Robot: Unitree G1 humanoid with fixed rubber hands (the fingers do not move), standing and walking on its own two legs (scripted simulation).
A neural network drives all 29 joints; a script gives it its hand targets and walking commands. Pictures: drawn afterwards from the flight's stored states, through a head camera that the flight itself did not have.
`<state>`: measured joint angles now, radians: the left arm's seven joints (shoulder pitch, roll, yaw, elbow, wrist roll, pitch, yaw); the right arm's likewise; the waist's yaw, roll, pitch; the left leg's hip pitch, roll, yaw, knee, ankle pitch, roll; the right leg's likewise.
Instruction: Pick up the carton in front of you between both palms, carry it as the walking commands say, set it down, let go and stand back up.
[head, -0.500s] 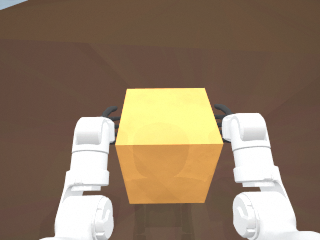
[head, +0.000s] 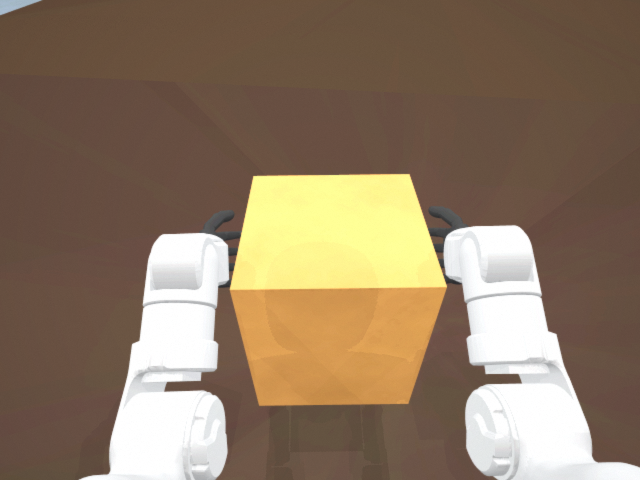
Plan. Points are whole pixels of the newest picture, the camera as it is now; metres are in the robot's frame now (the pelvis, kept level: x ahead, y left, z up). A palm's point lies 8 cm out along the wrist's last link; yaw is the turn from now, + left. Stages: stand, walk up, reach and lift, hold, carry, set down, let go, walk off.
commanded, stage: carry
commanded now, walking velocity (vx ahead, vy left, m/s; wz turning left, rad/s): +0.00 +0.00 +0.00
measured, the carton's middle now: (332, 292) +0.35 +0.00 +0.06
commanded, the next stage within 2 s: none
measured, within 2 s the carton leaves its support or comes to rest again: neither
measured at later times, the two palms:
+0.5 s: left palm (210, 262) +0.34 +0.15 +0.14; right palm (457, 257) +0.34 -0.15 +0.14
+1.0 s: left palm (213, 180) +0.45 +0.16 +0.18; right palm (436, 157) +0.47 -0.14 +0.20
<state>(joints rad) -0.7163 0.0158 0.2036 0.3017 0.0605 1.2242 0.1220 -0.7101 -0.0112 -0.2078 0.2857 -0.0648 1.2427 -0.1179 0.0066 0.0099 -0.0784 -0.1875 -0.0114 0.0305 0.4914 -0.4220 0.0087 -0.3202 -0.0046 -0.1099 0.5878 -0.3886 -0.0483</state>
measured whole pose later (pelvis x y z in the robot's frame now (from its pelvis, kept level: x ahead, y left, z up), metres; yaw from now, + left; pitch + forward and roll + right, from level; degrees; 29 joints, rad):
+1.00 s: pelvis +0.09 -0.01 +0.01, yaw +0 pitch +3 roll +1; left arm -0.86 0.04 0.20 0.26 0.02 1.35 0.15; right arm -0.89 -0.06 -0.27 0.27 -0.04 1.37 -0.13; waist 0.07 -0.04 -0.10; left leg -0.49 0.00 0.09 0.89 -0.60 0.03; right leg -0.17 -0.01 -0.10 0.47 -0.47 -0.06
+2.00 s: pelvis +0.72 +0.03 +0.07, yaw -1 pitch +3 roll +1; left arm -0.91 0.05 0.30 0.22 0.06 1.32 0.13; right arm -0.92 0.00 -0.28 0.21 -0.11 1.33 -0.13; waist -0.03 -0.02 -0.01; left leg -0.55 -0.01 0.16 0.67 -0.30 0.07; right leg -0.33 -0.01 -0.01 1.11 -0.52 -0.04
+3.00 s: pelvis +1.33 +0.03 +0.16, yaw -1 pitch +4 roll -1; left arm -0.91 0.03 0.30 0.17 0.08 1.36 0.14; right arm -0.87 -0.02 -0.25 0.15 -0.04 1.34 -0.15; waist -0.09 -0.01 0.01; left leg -0.36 0.01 0.13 0.53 -0.37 0.04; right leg -0.72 -0.03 -0.03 1.25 -0.42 -0.04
